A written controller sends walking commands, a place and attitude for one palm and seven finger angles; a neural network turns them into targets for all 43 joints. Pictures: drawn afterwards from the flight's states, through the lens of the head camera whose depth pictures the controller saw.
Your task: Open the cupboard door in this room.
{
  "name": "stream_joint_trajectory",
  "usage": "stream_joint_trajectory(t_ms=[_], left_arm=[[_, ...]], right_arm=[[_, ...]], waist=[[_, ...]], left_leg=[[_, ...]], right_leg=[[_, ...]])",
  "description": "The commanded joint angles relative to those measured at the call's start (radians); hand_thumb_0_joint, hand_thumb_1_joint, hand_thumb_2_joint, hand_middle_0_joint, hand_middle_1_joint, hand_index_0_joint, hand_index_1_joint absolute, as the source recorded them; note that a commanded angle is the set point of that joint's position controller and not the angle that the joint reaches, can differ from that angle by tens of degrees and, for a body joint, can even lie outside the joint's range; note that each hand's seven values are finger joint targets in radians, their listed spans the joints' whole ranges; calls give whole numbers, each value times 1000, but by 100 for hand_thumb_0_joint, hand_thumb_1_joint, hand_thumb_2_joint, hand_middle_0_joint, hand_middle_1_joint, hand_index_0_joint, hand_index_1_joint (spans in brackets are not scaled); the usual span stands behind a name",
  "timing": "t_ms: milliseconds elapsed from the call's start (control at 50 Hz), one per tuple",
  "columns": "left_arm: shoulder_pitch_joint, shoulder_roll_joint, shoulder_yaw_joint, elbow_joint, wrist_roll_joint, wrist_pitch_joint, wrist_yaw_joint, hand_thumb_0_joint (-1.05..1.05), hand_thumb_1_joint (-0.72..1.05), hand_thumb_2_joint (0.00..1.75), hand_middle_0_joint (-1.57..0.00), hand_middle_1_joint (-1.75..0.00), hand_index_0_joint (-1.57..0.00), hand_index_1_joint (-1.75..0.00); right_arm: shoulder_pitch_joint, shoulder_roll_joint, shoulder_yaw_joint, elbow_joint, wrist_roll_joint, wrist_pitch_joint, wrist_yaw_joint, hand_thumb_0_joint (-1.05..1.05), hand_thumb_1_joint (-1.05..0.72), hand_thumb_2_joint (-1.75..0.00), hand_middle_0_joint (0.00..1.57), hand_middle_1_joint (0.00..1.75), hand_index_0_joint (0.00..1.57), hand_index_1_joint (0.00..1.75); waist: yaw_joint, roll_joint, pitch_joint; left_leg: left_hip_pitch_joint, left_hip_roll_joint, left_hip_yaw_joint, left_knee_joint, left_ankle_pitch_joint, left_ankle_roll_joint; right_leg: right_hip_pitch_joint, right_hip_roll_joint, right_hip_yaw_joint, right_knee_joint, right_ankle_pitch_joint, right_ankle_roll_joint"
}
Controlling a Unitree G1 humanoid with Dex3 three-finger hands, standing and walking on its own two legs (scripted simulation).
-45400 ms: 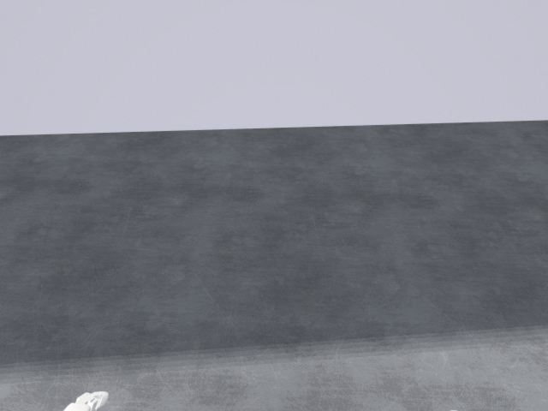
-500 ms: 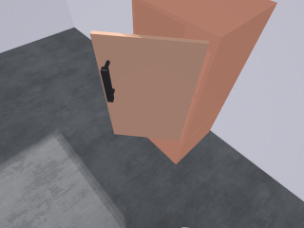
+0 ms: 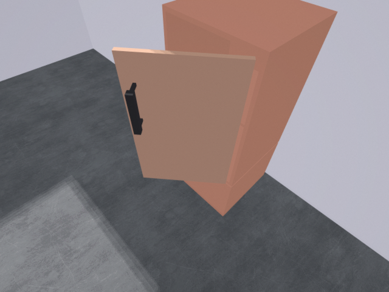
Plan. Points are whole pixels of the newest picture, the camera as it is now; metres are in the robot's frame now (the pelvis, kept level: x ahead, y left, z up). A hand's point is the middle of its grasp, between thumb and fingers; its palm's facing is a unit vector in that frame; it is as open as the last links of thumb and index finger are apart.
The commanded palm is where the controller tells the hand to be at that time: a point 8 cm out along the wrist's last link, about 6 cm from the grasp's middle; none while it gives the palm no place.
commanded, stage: come to a stop and stand still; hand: left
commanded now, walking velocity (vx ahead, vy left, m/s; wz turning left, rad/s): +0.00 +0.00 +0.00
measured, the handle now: (135, 109) +0.60 +0.21 +0.00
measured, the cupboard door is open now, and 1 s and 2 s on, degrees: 41 41 41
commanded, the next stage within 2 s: look again from close up in 0.98 s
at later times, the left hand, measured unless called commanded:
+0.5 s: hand out of the picture +0.03 +0.23 -0.14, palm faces -0.01 -0.94 -0.35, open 7.4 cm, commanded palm none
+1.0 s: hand out of the picture +0.02 +0.19 -0.15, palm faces -0.01 -0.96 -0.28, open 7.4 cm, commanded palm none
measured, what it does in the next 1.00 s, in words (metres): stands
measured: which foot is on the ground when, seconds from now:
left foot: down 0.00-1.00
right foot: down 0.00-1.00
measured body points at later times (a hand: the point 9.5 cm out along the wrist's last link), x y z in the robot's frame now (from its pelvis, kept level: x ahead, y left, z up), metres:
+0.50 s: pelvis -0.03 -0.01 +0.01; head -0.05 -0.02 +0.46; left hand +0.03 +0.28 -0.12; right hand +0.03 -0.30 -0.13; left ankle -0.01 +0.10 -0.73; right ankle +0.02 -0.13 -0.73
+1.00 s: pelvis -0.03 -0.02 +0.01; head -0.03 -0.03 +0.46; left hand +0.02 +0.24 -0.13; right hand -0.01 -0.28 -0.14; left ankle -0.01 +0.10 -0.73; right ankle +0.02 -0.13 -0.73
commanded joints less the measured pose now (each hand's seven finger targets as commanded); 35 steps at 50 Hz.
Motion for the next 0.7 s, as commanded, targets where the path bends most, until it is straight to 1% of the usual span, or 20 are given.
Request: stream_joint_trajectory(t_ms=[0,20,60,80,120,140,180,220,260,280,320,400,460,500,540,580,620,640,660,680], left_arm=[[36,136,31,-94,13,-11,3,0,90,90,-20,-30,-20,-30],[32,149,32,-101,13,-11,1,0,90,90,-20,-30,-20,-30],[26,166,35,-109,11,-14,-1,0,90,90,-20,-30,-20,-30],[22,175,34,-110,11,-16,-3,0,90,90,-20,-30,-20,-30],[14,196,35,-107,10,-19,-4,0,90,90,-20,-30,-20,-30],[11,205,37,-105,9,-21,-5,0,90,90,-20,-30,-20,-30],[2,214,35,-102,10,-22,-6,0,90,90,-20,-30,-20,-30],[-4,230,36,-95,10,-26,-8,0,90,90,-20,-30,-20,-30],[-16,249,35,-88,10,-29,-10,0,90,90,-20,-30,-20,-30],[-17,251,33,-88,11,-29,-10,0,90,90,-20,-30,-20,-30],[-24,264,33,-79,11,-30,-12,0,90,90,-20,-30,-20,-30],[-25,275,29,-61,10,-33,-14,0,90,90,-20,-30,-20,-30],[-37,288,26,-45,8,-36,-15,0,90,90,-20,-30,-20,-30],[-41,288,23,-35,8,-37,-15,0,90,90,-20,-30,-20,-30],[-45,292,21,-23,6,-38,-15,0,90,90,-20,-30,-20,-30],[-42,285,19,-12,5,-38,-14,0,90,90,-20,-30,-20,-30],[-43,281,17,0,4,-39,-13,0,90,90,-20,-30,-20,-30],[-41,279,16,5,4,-39,-12,0,90,90,-20,-30,-20,-30],[-43,276,15,12,3,-40,-12,0,90,90,-20,-30,-20,-30],[-40,274,14,15,3,-41,-11,0,90,90,-20,-30,-20,-30]], right_arm=[[0,-180,-40,-136,2,-34,-21,0,-90,-90,20,30,20,30],[-1,-192,-42,-140,3,-36,-19,0,-90,-90,20,30,20,30],[-6,-204,-43,-141,5,-39,-16,0,-90,-90,20,30,20,30],[-14,-208,-41,-137,4,-41,-13,0,-90,-90,20,30,20,30],[-28,-223,-40,-130,5,-42,-10,0,-90,-90,20,30,20,30],[-33,-235,-42,-127,6,-43,-9,0,-90,-90,20,30,20,30],[-43,-243,-40,-116,5,-44,-5,0,-90,-90,20,30,20,30],[-54,-257,-40,-106,5,-44,-2,0,-90,-90,20,30,20,30],[-66,-277,-41,-94,6,-42,1,0,-90,-90,20,30,20,30],[-64,-272,-38,-91,6,-41,3,0,-90,-90,20,30,20,30],[-74,-287,-38,-79,6,-40,5,0,-90,-90,20,30,20,30],[-79,-294,-33,-55,6,-40,9,0,-90,-90,20,30,20,30],[-75,-300,-27,-34,8,-39,10,0,-90,-90,20,30,20,30],[-70,-297,-24,-19,9,-38,11,0,-90,-90,20,30,20,30],[-68,-298,-20,-2,9,-39,11,0,-90,-90,20,30,20,30],[-63,-290,-16,11,10,-38,12,0,-90,-90,20,30,20,30],[-63,-292,-13,26,11,-40,11,0,-90,-90,20,30,20,30],[-63,-288,-12,33,11,-39,11,0,-90,-90,20,30,20,30],[-60,-287,-10,41,12,-40,10,0,-90,-90,20,30,20,30],[-57,-281,-10,45,13,-39,10,0,-90,-90,20,30,20,30]], waist=[[6,19,-60],[4,-5,-34],[2,16,-20],[5,42,-22],[5,36,-7],[5,24,-3],[6,37,0],[4,14,4],[3,7,14],[4,-2,14],[3,8,18],[4,18,1],[-1,-3,-5],[-4,0,-4],[-2,-3,-5],[0,6,-14],[1,17,-9],[2,11,-3],[0,17,-9],[2,8,-16]], left_leg=[[-69,149,-139,-97,281,28],[-91,139,-130,-105,215,27],[-101,134,-127,-126,153,28],[-101,133,-129,-135,145,28],[-111,134,-134,-159,77,26],[-108,136,-137,-170,60,28],[-103,140,-141,-194,26,30],[-97,137,-140,-206,-4,28],[-99,135,-145,-228,-51,26],[-98,135,-146,-234,-69,26],[-99,132,-148,-248,-103,23],[-78,128,-142,-254,-97,18],[-60,121,-129,-243,-64,10],[-49,120,-124,-238,-44,7],[-47,118,-119,-238,-26,3],[-39,121,-117,-238,-8,0],[-39,121,-116,-244,9,-3],[-40,121,-116,-245,11,-3],[-38,121,-116,-246,25,-5],[-29,123,-115,-242,45,-6]], right_leg=[[40,-13,33,-29,97,-39],[33,-21,50,-33,101,-41],[26,-25,68,-43,103,-40],[36,-25,76,-49,102,-42],[33,-27,82,-67,76,-36],[32,-29,83,-75,74,-36],[35,-29,84,-90,64,-36],[35,-35,94,-112,55,-35],[29,-42,103,-136,21,-34],[30,-42,104,-147,3,-35],[25,-46,114,-168,-31,-33],[31,-56,124,-200,-49,-32],[30,-68,141,-230,-69,-32],[26,-72,148,-246,-77,-33],[37,-75,150,-254,-74,-33],[51,-76,143,-259,-58,-31],[59,-78,141,-262,-39,-31],[60,-78,143,-266,-39,-30],[71,-78,142,-267,-24,-31],[79,-78,139,-268,-7,-31]])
